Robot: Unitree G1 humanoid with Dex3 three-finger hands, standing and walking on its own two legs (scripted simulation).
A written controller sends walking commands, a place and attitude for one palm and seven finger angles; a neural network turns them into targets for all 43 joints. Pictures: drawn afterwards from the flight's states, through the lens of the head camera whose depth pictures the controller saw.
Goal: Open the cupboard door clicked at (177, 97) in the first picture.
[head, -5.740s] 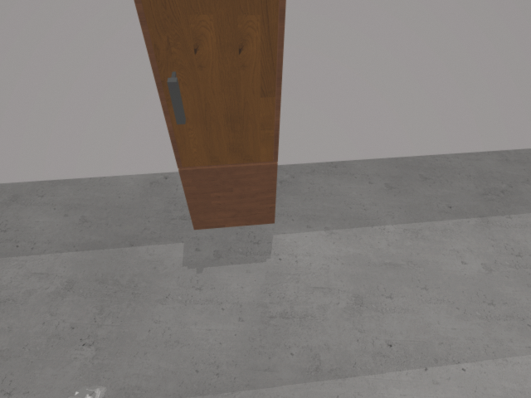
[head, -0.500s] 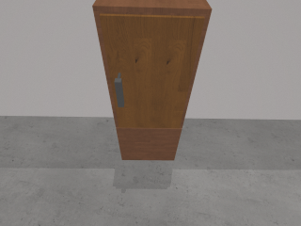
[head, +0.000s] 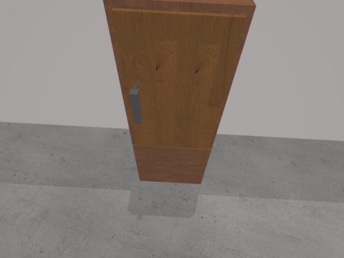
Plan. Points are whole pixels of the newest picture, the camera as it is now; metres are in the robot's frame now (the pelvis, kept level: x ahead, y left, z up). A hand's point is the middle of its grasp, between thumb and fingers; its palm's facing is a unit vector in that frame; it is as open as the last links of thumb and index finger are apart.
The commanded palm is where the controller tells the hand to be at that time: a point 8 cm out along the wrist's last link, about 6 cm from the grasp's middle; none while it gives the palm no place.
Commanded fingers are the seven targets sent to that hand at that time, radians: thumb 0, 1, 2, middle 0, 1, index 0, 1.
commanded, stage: shuffle to correct the standing spot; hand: left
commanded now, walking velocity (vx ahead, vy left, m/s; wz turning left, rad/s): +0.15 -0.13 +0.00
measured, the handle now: (137, 102) +0.60 +0.17 -0.03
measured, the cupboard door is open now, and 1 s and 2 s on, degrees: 0 0 0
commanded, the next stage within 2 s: come to a stop and stand still in 0.26 s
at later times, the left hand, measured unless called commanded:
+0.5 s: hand (124, 254) +0.16 +0.14 -0.16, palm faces -0.03 -0.98 -0.21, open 7.3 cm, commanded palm none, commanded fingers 0.00 0.90 0.90 -0.20 -0.30 -0.20 -0.30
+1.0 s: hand out of the picture +0.10 +0.16 -0.18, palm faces +0.07 -0.97 -0.21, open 7.3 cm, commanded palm none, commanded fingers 0.00 0.90 0.90 -0.20 -0.30 -0.20 -0.30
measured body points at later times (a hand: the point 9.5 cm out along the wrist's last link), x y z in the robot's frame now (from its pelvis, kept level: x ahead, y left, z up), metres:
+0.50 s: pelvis +0.08 -0.05 +0.01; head +0.11 -0.05 +0.45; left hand +0.16 +0.19 -0.14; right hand +0.05 -0.28 -0.15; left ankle +0.06 +0.09 -0.73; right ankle +0.13 -0.19 -0.72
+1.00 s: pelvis +0.06 -0.04 +0.00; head +0.07 -0.01 +0.45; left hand +0.10 +0.21 -0.16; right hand +0.13 -0.27 -0.13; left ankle +0.07 +0.05 -0.73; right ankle +0.09 -0.17 -0.69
